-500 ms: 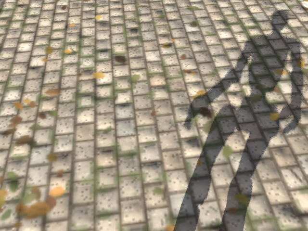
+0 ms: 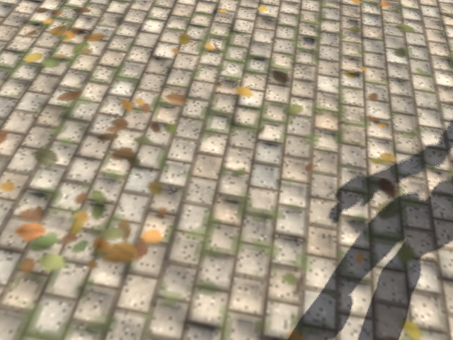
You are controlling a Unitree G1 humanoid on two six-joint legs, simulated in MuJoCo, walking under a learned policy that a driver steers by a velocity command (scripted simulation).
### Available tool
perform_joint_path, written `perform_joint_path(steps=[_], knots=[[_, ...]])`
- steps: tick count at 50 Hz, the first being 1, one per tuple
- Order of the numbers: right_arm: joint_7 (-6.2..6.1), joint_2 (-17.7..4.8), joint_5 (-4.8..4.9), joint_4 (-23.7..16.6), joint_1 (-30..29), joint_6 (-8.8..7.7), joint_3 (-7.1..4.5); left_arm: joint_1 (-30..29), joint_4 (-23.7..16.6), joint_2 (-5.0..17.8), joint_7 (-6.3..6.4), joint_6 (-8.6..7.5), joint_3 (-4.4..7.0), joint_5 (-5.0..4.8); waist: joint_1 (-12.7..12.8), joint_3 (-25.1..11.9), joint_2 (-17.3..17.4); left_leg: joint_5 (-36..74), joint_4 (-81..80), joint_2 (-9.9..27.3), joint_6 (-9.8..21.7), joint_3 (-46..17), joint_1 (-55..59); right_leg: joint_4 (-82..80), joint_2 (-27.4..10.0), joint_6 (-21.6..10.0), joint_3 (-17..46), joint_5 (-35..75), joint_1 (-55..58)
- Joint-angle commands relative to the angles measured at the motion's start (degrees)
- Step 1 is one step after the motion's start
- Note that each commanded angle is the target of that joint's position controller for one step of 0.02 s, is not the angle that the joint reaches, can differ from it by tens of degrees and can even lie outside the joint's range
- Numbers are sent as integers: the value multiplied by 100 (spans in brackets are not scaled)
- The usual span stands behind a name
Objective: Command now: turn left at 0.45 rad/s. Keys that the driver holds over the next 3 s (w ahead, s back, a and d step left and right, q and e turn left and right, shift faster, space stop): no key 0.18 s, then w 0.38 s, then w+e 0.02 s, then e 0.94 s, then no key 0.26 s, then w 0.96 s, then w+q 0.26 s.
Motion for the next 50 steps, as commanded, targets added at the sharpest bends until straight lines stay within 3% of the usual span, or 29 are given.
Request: perform_joint_path(steps=[1,7,9,10,11,12,13,14,15,16,18,22,27,29,30,31,32,33,34,35,36,37,39,42,47,50], knots=[[-40,-838,-33,-297,166,-80,-222,-84,-362,346,23,-29,58,-21,-142,-582,913,1893,-551,1415,923,-1428,943,-404,1,24,17,-26,-401],[-41,-864,-122,-226,42,-52,-178,-72,-383,301,81,-65,-4,-97,-180,-559,971,2023,-354,1412,857,-1634,401,-1562,171,-197,-92,-236,728],[-57,-822,-88,-188,-125,-41,-139,164,-310,248,110,-105,-27,-115,-14,-554,905,2122,-202,1348,708,-1705,230,-2415,212,-296,-135,98,1295],[-75,-757,-29,-152,-161,-37,-105,438,-222,158,117,-161,-60,-71,155,-688,765,1139,-132,1188,548,-1672,-13,-3278,222,-373,-194,539,1924],[-84,-525,-18,-148,-95,-59,-24,532,-188,199,139,-240,-74,20,165,-733,396,-365,12,894,302,-1615,-530,-3814,-112,-467,213,481,2552],[-75,-63,-50,-176,66,-97,105,767,-198,506,163,-312,-59,136,173,-839,-755,-1867,1160,277,64,-915,-1189,-4479,-1402,-724,1751,-759,3069],[-102,-467,-114,-291,-241,-108,14,805,-98,1236,97,-301,147,132,332,-166,-1225,-2069,1927,-432,-10,-59,-2005,-5081,-2034,-1385,3073,-1940,2288],[-105,-763,-214,-269,-398,-145,-86,848,13,992,47,-313,130,110,298,290,-701,-1757,2567,-87,-24,-377,-2112,-5162,-2002,-1576,3094,-2264,1975],[-32,-728,-196,-145,-228,-190,-98,603,19,683,24,-349,44,16,84,407,-560,-1357,2763,26,-75,-356,-2147,-5173,-1713,-1470,2692,-2061,1963],[35,-699,-184,-3,-32,-222,-96,443,6,555,12,-386,20,-17,-25,362,-571,-1056,2836,118,-159,-232,-2130,-5179,-1433,-1316,2236,-1604,2106],[156,-589,-262,129,-28,-282,-77,543,98,444,14,-501,8,-49,24,141,-538,-641,3006,274,-276,161,-2147,-5117,-1139,-1281,1670,-740,2406],[255,-308,-188,4,-703,-343,17,1050,395,463,-40,-651,70,-54,299,112,-476,-280,2377,535,-468,545,-2376,-5119,-1086,-1401,1291,-71,2721],[242,-219,-154,-118,-1206,-400,78,1391,628,557,-68,-704,123,-12,468,187,-519,-328,1228,582,-426,792,-1755,-4955,-1181,-1476,1056,322,2400],[211,-261,-138,-138,-1186,-430,69,1385,665,604,-91,-712,139,-13,396,225,-483,-341,891,531,-312,853,-1198,-4798,-1234,-1463,1091,531,2053],[175,-244,-133,-98,-986,-463,63,1323,691,614,-95,-703,137,-24,234,239,-434,-231,658,450,-262,872,-766,-4555,-1231,-1409,1097,1190,1850],[120,-205,-143,43,-550,-515,56,1231,713,611,-87,-684,135,-55,-31,148,-302,111,194,351,-218,893,-109,-4133,-1118,-1271,996,1844,1643],[31,-320,-186,274,45,-594,2,1260,738,491,-79,-681,98,-77,-247,-177,-36,292,-117,299,-172,803,857,-3425,-832,-1067,786,2444,1372],[-70,-664,-289,385,758,-683,-91,1154,630,263,-79,-706,18,-131,-589,-746,480,-13,-438,1182,-29,-82,1860,-2205,-422,-808,423,2019,909],[-143,-1489,-273,391,1200,-658,-259,1338,372,-311,-45,-702,-130,-223,-620,-1309,1878,363,-880,2813,502,-1998,2755,-584,402,-516,-311,-420,-364],[-144,-1289,-147,454,1162,-598,-234,1277,479,323,47,-574,45,-80,-533,-1100,1215,1200,-886,3049,786,-2379,2053,347,302,-576,84,-1138,-460],[-118,-880,-104,359,725,-598,-103,1312,576,335,38,-501,95,-62,-253,-685,732,1834,-772,2785,744,-1615,1598,689,84,-631,310,-881,-407],[-109,-553,-86,268,318,-613,-10,1305,641,212,0,-463,84,-74,-73,-449,598,2479,-789,2500,630,-927,1231,696,-90,-606,258,-556,-333],[-155,-281,-85,211,34,-635,88,1267,682,159,-70,-357,124,-16,101,-378,852,3376,-819,2075,414,-25,900,638,-183,-493,87,-61,-132],[-199,-345,-73,245,124,-659,71,1166,610,31,-167,-225,136,-15,190,-547,870,4292,-743,2007,476,576,834,786,-43,-337,-55,357,-138],[-282,-323,-68,357,180,-558,61,374,206,-139,-277,-95,56,55,87,-330,905,3740,-734,1983,607,1114,765,-345,-154,-213,-298,847,-347],[-255,-458,-72,416,234,-508,8,53,-16,-178,-325,-75,5,54,-1,-399,903,3648,-511,2049,641,1315,691,-1102,-103,-336,-525,919,106]])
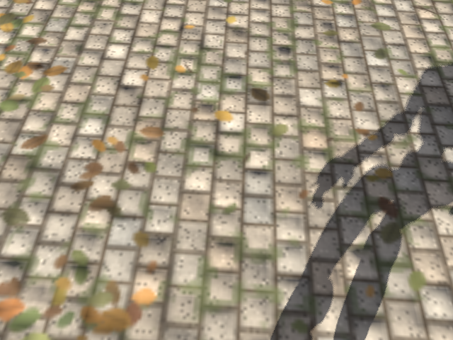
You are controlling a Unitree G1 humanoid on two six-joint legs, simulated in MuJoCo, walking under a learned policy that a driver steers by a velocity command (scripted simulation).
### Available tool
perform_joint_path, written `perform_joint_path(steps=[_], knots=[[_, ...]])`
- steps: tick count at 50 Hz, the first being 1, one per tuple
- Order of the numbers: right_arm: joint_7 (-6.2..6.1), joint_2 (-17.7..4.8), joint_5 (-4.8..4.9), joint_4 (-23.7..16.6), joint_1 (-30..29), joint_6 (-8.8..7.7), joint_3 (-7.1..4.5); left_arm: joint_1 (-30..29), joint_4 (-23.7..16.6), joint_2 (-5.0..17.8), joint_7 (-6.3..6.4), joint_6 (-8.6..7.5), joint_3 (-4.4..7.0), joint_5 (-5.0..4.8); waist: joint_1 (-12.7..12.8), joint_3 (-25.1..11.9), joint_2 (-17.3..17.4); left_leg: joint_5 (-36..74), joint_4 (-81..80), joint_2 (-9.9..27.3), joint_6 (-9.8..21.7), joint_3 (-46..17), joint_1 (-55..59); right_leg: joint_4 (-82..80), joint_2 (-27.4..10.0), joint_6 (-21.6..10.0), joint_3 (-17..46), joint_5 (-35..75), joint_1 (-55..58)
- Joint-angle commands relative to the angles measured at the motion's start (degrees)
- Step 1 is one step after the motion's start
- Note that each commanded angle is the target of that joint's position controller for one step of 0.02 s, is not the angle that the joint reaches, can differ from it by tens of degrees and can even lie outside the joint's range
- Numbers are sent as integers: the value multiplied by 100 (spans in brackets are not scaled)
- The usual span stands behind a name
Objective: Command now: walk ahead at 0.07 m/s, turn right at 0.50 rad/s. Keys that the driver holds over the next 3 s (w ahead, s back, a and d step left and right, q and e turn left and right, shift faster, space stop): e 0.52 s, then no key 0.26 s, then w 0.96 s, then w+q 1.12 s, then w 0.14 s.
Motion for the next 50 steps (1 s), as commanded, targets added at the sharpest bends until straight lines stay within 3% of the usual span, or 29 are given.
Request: perform_joint_path(steps=[1,5,6,7,8,9,10,11,12,13,14,16,21,25,28,30,31,32,33,34,35,37,39,41,43,45,47,50], knots=[[2,-911,-2,-254,50,-3,-235,-37,-460,155,-48,-7,-15,8,-29,-562,876,3877,-103,1572,694,-424,146,-563,31,-111,-206,24,518],[18,-1070,12,-242,45,133,-328,-119,-676,314,-21,-19,38,-3,-56,-593,825,3471,607,1762,560,-459,243,-1259,123,-384,-290,-534,902],[10,-1093,20,-223,46,182,-345,89,-659,324,5,-77,55,11,95,-720,611,3323,1181,1662,397,-312,132,-1801,208,-479,-299,-224,1342],[24,-1081,3,-189,249,212,-354,494,-579,549,78,-169,126,59,298,-1035,11,2693,2220,1372,68,-109,-253,-2483,62,-661,206,649,2128],[74,-704,20,-521,326,237,-255,664,-694,1404,165,-223,321,92,229,-1364,-1331,-288,3918,592,-358,163,-1820,-2795,-1608,-1293,2505,2692,3200],[65,-761,-33,-718,-86,354,-256,1075,-589,1582,179,-157,415,-188,522,-1745,-1177,-2589,4773,-202,-492,-828,-2395,-2998,-2210,-2211,3493,3606,3182],[61,-791,-39,-688,-176,414,-255,984,-570,1397,194,-113,374,-246,429,-1413,-554,-2300,5042,67,-527,-1271,-2607,-3032,-1999,-2203,2947,2993,3020],[64,-755,8,-672,-301,402,-244,584,-617,1098,239,-62,289,-202,289,-826,-346,-1792,4916,154,-526,-1326,-2708,-3171,-1666,-1984,2480,2277,2497],[49,-771,14,-637,-362,371,-260,128,-708,869,283,-12,211,-160,88,-507,-216,-1305,4467,262,-523,-1396,-2633,-3292,-1228,-1625,2111,1736,2124],[48,-851,-74,-627,-296,376,-284,-114,-769,740,314,-4,171,-176,-29,-460,-346,-1029,4203,265,-546,-1384,-2460,-3285,-965,-1444,1896,1792,1952],[64,-828,-127,-548,-141,407,-283,-169,-796,718,298,-16,158,-140,-73,-616,-341,-895,4210,156,-565,-1323,-2272,-3219,-818,-1392,1752,2129,1927],[91,-728,-71,-546,-34,458,-265,-17,-765,869,238,-85,204,-122,-85,-861,-189,-871,3952,67,-607,-1345,-2115,-3146,-762,-1368,1745,2325,1983],[59,-706,-30,-769,-473,506,-241,215,-742,1049,204,-60,286,-69,140,-764,-482,-838,3029,-21,-644,-1454,-2138,-3348,-707,-1372,2297,563,1886],[29,-711,25,-886,-595,427,-220,185,-782,1109,165,-21,330,-23,195,-784,-529,-894,2387,-195,-557,-1474,-1711,-3235,-677,-1325,2687,456,1709],[-13,-717,87,-845,-243,347,-206,17,-803,1058,145,-1,321,-27,74,-905,-634,-884,1566,-323,-390,-1399,-1042,-3033,-643,-1143,2862,992,1636],[-60,-667,59,-744,181,267,-190,-87,-780,941,187,22,272,-117,-186,-878,-493,-130,60,-298,-231,-1356,-106,-2726,-350,-731,2744,687,1203],[-103,-1025,-36,-801,129,225,-250,84,-801,670,218,4,194,-153,-71,-805,284,-536,-728,595,-45,-2284,146,-2104,77,-381,2330,-216,783],[-86,-1584,-81,-1008,-267,227,-342,201,-894,416,245,-34,131,-199,69,-660,1474,-602,-1276,1957,475,-3999,185,-1090,1137,-127,1179,-1307,-84],[-36,-1514,-123,-951,-262,234,-357,91,-829,862,270,-38,242,10,-34,-526,1292,155,-1068,2187,972,-4082,-613,44,982,-68,1081,-1828,230],[0,-1113,-72,-979,-479,211,-238,206,-723,921,250,-32,284,-6,161,-447,835,566,-956,1840,992,-3621,-784,567,916,-72,1282,-1557,432],[24,-910,-27,-988,-768,191,-183,365,-585,860,222,-8,280,-32,326,-340,683,932,-821,1449,825,-3019,-843,879,883,-28,1250,-1200,519],[11,-818,-7,-1004,-847,156,-148,552,-448,767,170,38,247,-30,324,-493,1001,1865,-589,1059,680,-2412,-371,1093,896,104,1132,-983,438],[18,-785,0,-877,-531,139,-135,379,-432,647,170,64,178,-63,131,-602,932,2520,-385,1017,728,-2219,79,736,844,247,1041,-1035,431],[52,-899,-20,-666,-25,134,-185,142,-442,530,159,69,81,-37,-161,-710,1061,849,-614,1034,751,-2421,577,36,706,263,820,-1037,347],[104,-1063,-33,-483,276,182,-267,-168,-488,569,114,35,40,16,-362,-462,1253,-806,-959,1095,820,-2784,654,-466,584,197,507,-1224,298],[153,-1144,-60,-355,416,209,-326,-368,-490,556,90,-35,0,2,-422,-238,1188,-1178,-1089,1172,888,-2924,507,-995,505,81,269,-1442,521],[194,-1196,-65,-250,442,206,-376,-312,-409,486,99,-137,-40,-31,-349,-174,1062,-1165,-1078,1177,911,-2905,233,-1615,515,-97,124,-1444,1046],[211,-1090,36,-196,84,201,-400,546,-3,347,192,-322,-71,-35,228,-193,695,-1146,-526,812,636,-2434,-1052,-3291,544,-477,-31,-144,3051]])
Over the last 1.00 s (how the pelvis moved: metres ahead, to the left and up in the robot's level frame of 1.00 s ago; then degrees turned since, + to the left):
0.19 0.05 0.00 -7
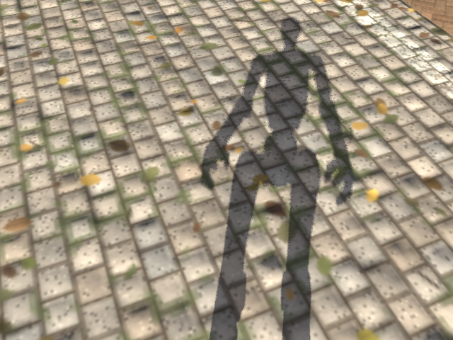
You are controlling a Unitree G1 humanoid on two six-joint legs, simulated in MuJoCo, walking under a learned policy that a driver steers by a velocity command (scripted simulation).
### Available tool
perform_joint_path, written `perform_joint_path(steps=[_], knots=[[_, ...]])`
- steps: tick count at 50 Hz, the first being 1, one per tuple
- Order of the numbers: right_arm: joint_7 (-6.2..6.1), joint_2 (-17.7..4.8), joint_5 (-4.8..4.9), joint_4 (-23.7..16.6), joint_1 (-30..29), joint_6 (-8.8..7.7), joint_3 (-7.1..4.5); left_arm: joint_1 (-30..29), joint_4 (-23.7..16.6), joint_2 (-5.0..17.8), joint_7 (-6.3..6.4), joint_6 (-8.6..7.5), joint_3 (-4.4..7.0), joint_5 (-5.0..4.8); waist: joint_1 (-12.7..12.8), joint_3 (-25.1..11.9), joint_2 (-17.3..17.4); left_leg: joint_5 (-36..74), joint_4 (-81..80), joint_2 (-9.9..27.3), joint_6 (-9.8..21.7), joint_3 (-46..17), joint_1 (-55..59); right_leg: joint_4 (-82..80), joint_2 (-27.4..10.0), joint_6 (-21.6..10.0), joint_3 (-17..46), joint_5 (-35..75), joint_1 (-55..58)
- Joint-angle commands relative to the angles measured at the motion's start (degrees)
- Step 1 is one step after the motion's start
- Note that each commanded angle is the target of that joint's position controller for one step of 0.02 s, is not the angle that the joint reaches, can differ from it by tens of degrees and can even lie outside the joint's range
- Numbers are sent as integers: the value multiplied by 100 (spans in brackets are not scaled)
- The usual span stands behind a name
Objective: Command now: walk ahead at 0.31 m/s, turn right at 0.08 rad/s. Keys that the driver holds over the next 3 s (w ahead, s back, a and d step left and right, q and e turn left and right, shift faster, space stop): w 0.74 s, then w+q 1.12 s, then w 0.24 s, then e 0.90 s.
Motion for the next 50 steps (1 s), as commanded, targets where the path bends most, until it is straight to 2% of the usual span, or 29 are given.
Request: perform_joint_path(steps=[1,2,3,4,5,6,8,13,17,19,20,21,22,23,24,25,26,27,28,29,31,37,40,43,46,47,48,49,50], knots=[[3,-645,58,-299,-427,-111,-196,1000,130,539,129,-278,113,31,663,26,85,-1414,-33,731,500,-886,-1893,-1237,-437,-393,450,360,2099],[47,-104,68,-585,-779,-183,-41,1588,176,1077,195,-335,215,81,948,-267,-1176,-1712,1681,53,200,17,-2977,-1919,-1906,-738,2498,-1456,2786],[29,-558,-50,-752,-1209,-215,-137,1599,288,1422,201,-353,328,29,1008,642,-1036,-1668,2361,-21,171,146,-3773,-2356,-2576,-1274,3493,-1742,1886],[67,-780,-52,-702,-1209,-229,-214,1281,261,1085,185,-382,244,11,741,1005,-533,-1215,2798,313,173,-169,-3808,-2312,-2330,-1332,3105,-1598,1613],[137,-747,-18,-541,-937,-255,-213,977,191,828,155,-431,170,-27,530,956,-546,-826,2933,381,134,-200,-3701,-2335,-1993,-1159,2630,-1153,1540],[184,-742,-18,-422,-738,-263,-218,809,153,713,136,-474,136,-20,388,835,-626,-527,3006,458,72,-155,-3538,-2374,-1726,-1003,2156,-515,1521],[261,-656,-110,-351,-756,-239,-201,899,240,591,122,-562,90,-31,339,618,-628,-121,3241,470,-63,40,-3363,-2314,-1432,-933,1508,836,1439],[330,-347,-77,-697,-1653,-211,-60,1304,555,572,98,-619,51,-64,434,728,-590,615,2404,445,-268,393,-3075,-2206,-1192,-898,740,2785,927],[306,-340,-43,-882,-2035,-195,-9,1503,752,750,141,-639,60,-59,458,773,-605,837,1367,282,-1,525,-2341,-2152,-1417,-806,637,3570,969],[229,-437,-42,-802,-1703,-206,-52,1386,794,841,172,-640,64,-53,228,570,-594,623,1119,77,221,580,-1708,-1641,-1497,-676,509,4897,1172],[170,-545,-39,-658,-1244,-223,-106,1346,818,907,185,-629,80,-30,8,272,-601,429,1030,-96,320,609,-1142,-1009,-1482,-585,422,5795,1271],[109,-654,-42,-373,-403,-264,-174,1295,834,943,189,-594,90,-24,-373,-198,-479,452,701,-276,437,672,-162,42,-1342,-491,261,6178,1158],[28,-886,-123,-83,523,-326,-264,1317,815,883,182,-591,63,-33,-728,-725,-299,314,570,93,593,284,1253,1402,-1096,-412,123,5197,303],[-32,-1552,-258,3,1187,-360,-416,1778,608,232,119,-597,-94,-185,-630,-1612,917,-1141,210,1880,1083,-2183,2825,3587,-389,-179,-197,2266,-1387],[46,-1517,-78,58,1077,-326,-396,1820,680,453,104,-610,3,-139,-505,-1922,1219,-1303,-920,2486,1431,-4350,2658,4738,276,-218,414,-582,-2100],[66,-1291,27,-9,314,-322,-342,1336,547,683,99,-597,85,-67,-189,-889,738,-1600,-980,2256,1316,-3560,1805,4990,-161,-314,614,-171,-2525],[89,-848,47,-103,-195,-355,-231,1015,480,642,51,-628,65,-48,-67,-296,289,-1312,-1121,2047,1231,-2742,956,4705,-436,-352,505,319,-2494],[95,-620,26,-77,-406,-399,-156,928,481,475,22,-616,44,-45,108,17,215,-836,-1308,1743,1054,-2135,393,4311,-648,-362,418,534,-2301],[83,-490,37,11,-434,-445,-105,983,491,404,-1,-548,33,34,265,156,328,-321,-1407,1521,938,-1707,-12,4019,-773,-315,394,611,-2042],[82,-406,26,77,-407,-492,-73,1098,571,296,-37,-468,10,78,353,144,344,47,-1481,1393,904,-1393,-210,3914,-799,-264,339,668,-1830],[92,-450,47,241,-133,-592,-80,995,535,213,-84,-386,0,80,396,164,317,588,-1615,1323,982,-1079,-261,3706,-840,-176,213,831,-1930],[79,-451,94,578,461,-632,-49,-512,25,159,-132,-361,-39,61,151,538,196,1279,-1882,1059,942,-445,175,2019,-967,145,-132,2034,-2846],[46,-478,96,721,808,-626,-36,-1136,-184,79,-134,-388,-87,37,-45,537,225,1881,-1699,1018,893,-454,391,1145,-778,209,-279,2413,-2609],[-9,-559,54,816,1030,-578,-43,-1500,-360,148,-102,-415,-84,21,-148,493,267,2551,-1333,1157,917,-660,944,724,-636,194,-255,2263,-2592],[-67,-690,-2,804,884,-528,-84,-1340,-421,302,-62,-502,-37,-5,38,375,369,3312,-811,1265,819,-855,1237,324,-465,44,-186,1635,-2066],[-69,-752,-8,783,772,-523,-104,-936,-320,398,-25,-546,9,-8,227,191,413,3884,-375,1209,733,-844,1185,154,-312,-35,-219,1355,-1457],[-46,-766,13,771,682,-518,-111,-128,-78,531,33,-613,82,15,580,-236,274,4106,538,986,628,-696,986,-227,-195,-163,-283,1435,-398],[-21,-646,70,661,612,-537,-83,845,129,861,124,-690,194,139,951,-904,-4,3104,1873,683,518,-504,115,-297,-847,-389,335,1262,1094],[2,36,308,400,1085,-535,55,1417,80,1521,193,-680,364,298,846,-1926,-1133,167,3964,-118,229,28,-1815,-450,-2686,-948,2695,670,2990]])
Over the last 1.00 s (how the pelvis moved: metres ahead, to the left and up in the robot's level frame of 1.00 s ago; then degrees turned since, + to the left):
0.07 0.01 0.00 -24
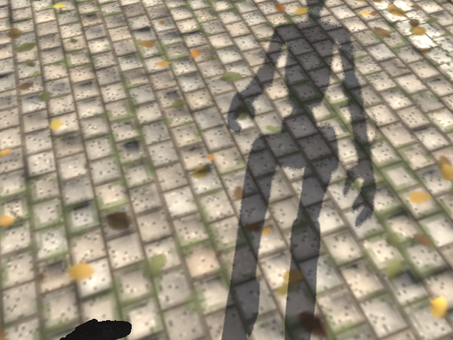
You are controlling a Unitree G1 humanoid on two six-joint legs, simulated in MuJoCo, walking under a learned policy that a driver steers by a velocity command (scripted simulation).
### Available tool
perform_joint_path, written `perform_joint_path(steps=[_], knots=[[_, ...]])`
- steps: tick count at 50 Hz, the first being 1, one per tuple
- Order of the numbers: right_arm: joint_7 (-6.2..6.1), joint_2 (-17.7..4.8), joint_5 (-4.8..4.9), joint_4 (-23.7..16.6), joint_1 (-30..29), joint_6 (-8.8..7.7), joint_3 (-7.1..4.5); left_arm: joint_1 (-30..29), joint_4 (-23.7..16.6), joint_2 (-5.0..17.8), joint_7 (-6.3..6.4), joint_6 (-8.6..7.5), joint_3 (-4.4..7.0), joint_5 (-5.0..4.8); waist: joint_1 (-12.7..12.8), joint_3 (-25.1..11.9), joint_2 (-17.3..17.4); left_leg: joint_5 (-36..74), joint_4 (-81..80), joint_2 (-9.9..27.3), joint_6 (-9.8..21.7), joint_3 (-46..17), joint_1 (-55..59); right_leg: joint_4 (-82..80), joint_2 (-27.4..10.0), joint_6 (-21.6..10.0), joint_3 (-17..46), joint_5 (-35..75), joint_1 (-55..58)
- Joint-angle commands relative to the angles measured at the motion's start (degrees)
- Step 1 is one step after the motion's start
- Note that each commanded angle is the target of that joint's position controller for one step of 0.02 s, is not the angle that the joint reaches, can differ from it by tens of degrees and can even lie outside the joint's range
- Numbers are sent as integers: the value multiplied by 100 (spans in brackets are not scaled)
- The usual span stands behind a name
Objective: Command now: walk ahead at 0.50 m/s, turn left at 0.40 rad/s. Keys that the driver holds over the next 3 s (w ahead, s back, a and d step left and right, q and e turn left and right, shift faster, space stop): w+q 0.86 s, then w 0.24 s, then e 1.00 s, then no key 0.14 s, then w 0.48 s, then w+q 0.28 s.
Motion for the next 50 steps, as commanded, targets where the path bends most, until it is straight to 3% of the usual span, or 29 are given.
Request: perform_joint_path(steps=[1,2,3,5,9,13,16,20,22,24,25,26,27,28,29,30,32,34,37,41,46,48,50], knots=[[-41,-602,126,-584,251,-41,-138,2404,220,1587,142,33,500,49,1026,-2336,-1060,-442,4025,-62,231,-142,-3449,-1316,-2613,-1076,4210,-1244,4425],[-44,-801,41,-582,-108,14,-227,1898,155,1130,126,63,388,-29,804,-1375,-490,27,4214,319,276,-309,-3686,-1407,-2328,-908,3311,-1615,3615],[7,-674,19,-622,-373,18,-213,1522,109,772,108,37,306,-64,702,-773,-271,479,4014,538,253,-279,-3615,-1626,-2056,-768,2512,-1313,2829],[102,-520,-114,-645,-480,144,-231,1390,193,518,135,-30,239,-102,463,-295,-510,810,3665,775,166,-227,-3280,-1936,-1610,-467,1440,-614,1947],[239,-344,-155,-857,-863,355,-222,1682,362,596,124,-224,285,-173,317,-175,-424,1368,3538,874,17,-98,-3550,-2197,-1502,-491,528,350,1803],[327,-326,-149,-1204,-1702,365,-177,1935,490,568,119,-233,286,-138,404,53,-390,2189,2558,898,-82,96,-3942,-2251,-1314,-488,-228,846,1937],[397,-254,-154,-1451,-2350,336,-93,2082,540,716,142,-221,315,-141,551,146,-391,2640,1410,809,-26,429,-3610,-2231,-1312,-440,-626,1099,2059],[434,-378,-201,-1690,-2797,334,-95,2442,677,904,205,-112,370,-128,664,210,-374,2099,718,644,248,754,-3468,-1894,-1550,-378,-893,1883,2843],[400,-465,-217,-1687,-2643,336,-138,2456,699,1040,239,-22,403,-108,547,36,-481,1504,550,327,465,964,-3047,-1217,-1575,-306,-1094,3471,3163],[331,-650,-215,-1457,-1756,288,-252,2458,690,1221,241,112,452,-102,174,-518,-503,1016,279,-133,737,1061,-2021,352,-1551,-264,-1212,4448,3207],[252,-847,-261,-1154,-825,231,-368,2408,622,1226,221,160,447,-111,-242,-1044,-220,1196,-171,-217,929,857,-737,1754,-1436,-99,-1319,3683,2578],[157,-1489,-322,-1074,-271,218,-558,2539,340,785,177,148,339,-171,-315,-1688,627,346,-368,1203,1401,-1142,959,3637,-1085,160,-1303,952,751],[132,-1968,-145,-1228,-461,276,-648,2259,-108,679,77,74,343,-182,-64,-2027,1404,603,-1384,2360,2129,-4268,1819,5230,179,466,-412,-2710,-1197],[83,-1801,-84,-1190,-429,346,-613,1494,-242,962,55,20,380,-137,-255,-1452,456,1108,-1560,2198,1953,-3617,1593,5277,-151,406,380,-2192,-1883],[32,-1503,-44,-1147,-707,332,-539,1423,-266,826,40,-57,324,-205,-44,-812,248,1750,-1523,2068,1783,-2780,869,4884,-414,350,401,-1591,-1864],[19,-1214,-31,-1164,-993,287,-464,1585,-145,798,59,-78,322,-190,253,-460,-71,2517,-1566,1730,1503,-2207,140,4267,-611,333,424,-1321,-1442],[-2,-952,29,-1224,-1320,183,-367,1823,-81,760,53,113,321,12,598,-434,-19,3301,-1655,1256,1299,-1547,-566,3754,-712,445,477,-1237,-746],[28,-1012,61,-1190,-1151,65,-366,1801,-142,680,10,279,311,45,658,-493,35,3698,-1709,1086,1325,-1388,-745,3475,-653,559,393,-1169,-661],[39,-1161,44,-1132,-788,29,-399,1179,-387,649,-13,360,288,31,490,-273,153,3364,-1902,951,1231,-1403,-813,2817,-623,676,316,-576,-1075],[28,-1158,37,-1062,-295,45,-394,314,-695,681,-32,348,257,-2,166,-127,302,3287,-1865,902,1067,-1587,-383,1813,-486,696,366,167,-1504],[-41,-1118,-23,-965,140,45,-356,-415,-987,638,-101,247,160,-56,-112,-54,399,3953,-1584,975,970,-1633,173,771,-212,517,241,499,-1369],[-85,-1130,-47,-931,158,26,-336,-411,-1045,673,-110,196,151,-71,-58,-22,456,4266,-1495,1105,857,-1694,258,397,-130,338,244,438,-943],[-108,-1258,-57,-954,-101,-10,-345,212,-878,828,-70,149,212,-76,281,-142,513,5184,-1129,1124,641,-1601,135,53,79,108,192,43,91]])
Over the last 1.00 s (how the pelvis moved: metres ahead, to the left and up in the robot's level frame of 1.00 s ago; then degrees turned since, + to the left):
0.49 0.01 -0.02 5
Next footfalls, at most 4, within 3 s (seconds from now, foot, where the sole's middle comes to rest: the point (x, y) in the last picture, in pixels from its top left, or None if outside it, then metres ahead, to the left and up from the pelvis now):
0.50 left None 0.39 0.14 -0.76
1.06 right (173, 245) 0.75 0.15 -0.76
1.54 left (105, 249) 0.76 0.37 -0.76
1.98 right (178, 247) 0.74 0.14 -0.76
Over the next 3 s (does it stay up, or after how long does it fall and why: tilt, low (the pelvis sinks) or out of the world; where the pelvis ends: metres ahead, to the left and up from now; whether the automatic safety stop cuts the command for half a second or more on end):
stays up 0.94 0.18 0.01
